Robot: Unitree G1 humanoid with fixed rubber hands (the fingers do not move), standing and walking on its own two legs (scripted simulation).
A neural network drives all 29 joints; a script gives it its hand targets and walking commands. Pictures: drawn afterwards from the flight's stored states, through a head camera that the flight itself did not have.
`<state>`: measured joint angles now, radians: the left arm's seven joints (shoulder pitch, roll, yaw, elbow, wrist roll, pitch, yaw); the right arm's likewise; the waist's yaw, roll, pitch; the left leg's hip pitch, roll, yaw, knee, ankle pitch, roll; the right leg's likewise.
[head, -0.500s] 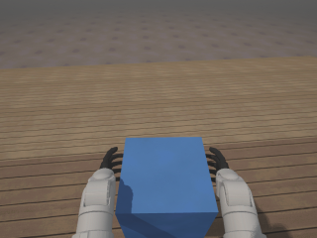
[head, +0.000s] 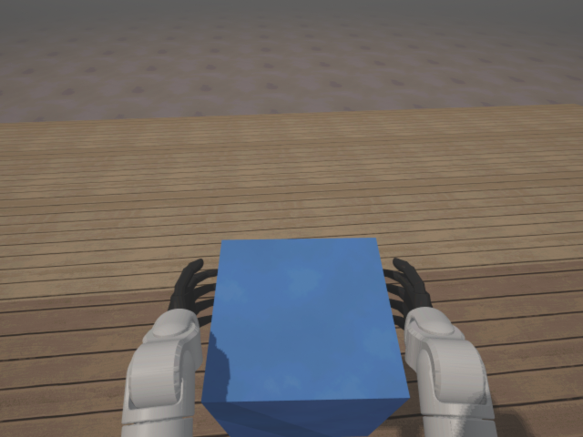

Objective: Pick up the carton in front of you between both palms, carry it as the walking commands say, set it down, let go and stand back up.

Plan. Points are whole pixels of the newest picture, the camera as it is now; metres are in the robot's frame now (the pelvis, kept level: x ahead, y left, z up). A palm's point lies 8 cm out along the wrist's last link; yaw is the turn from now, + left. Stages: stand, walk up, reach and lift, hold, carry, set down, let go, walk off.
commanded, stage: carry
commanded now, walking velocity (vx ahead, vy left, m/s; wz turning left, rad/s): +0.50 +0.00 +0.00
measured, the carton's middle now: (299, 344) +0.28 +0.01 +0.01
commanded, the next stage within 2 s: none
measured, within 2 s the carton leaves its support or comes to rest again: neither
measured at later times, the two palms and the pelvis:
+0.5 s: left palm (198, 219) +0.48 +0.18 +0.08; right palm (371, 213) +0.50 -0.13 +0.08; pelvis +0.27 +0.02 -0.01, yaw +2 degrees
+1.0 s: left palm (220, 127) +0.81 +0.19 +0.09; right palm (342, 128) +0.81 -0.11 +0.09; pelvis +0.59 +0.04 -0.01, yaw +1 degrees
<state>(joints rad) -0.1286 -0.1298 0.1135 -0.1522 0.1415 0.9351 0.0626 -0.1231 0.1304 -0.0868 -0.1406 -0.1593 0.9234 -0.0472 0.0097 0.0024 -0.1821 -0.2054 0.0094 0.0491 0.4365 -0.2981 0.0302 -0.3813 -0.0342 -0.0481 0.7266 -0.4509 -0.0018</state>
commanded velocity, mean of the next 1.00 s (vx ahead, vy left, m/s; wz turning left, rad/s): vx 0.50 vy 0.00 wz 0.00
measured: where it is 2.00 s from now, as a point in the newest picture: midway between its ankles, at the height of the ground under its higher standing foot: (276, 260)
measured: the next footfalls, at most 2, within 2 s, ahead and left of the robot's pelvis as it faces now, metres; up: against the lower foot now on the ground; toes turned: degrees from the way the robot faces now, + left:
right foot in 0.16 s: +0.16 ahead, -0.11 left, +0.00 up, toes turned -9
left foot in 0.54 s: +0.46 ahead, +0.14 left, +0.00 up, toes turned +14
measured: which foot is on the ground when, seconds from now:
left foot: down 0.00-0.16, up 0.18-0.52, down 0.54-1.00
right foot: up 0.00-0.14, down 0.16-0.56, up 0.58-1.00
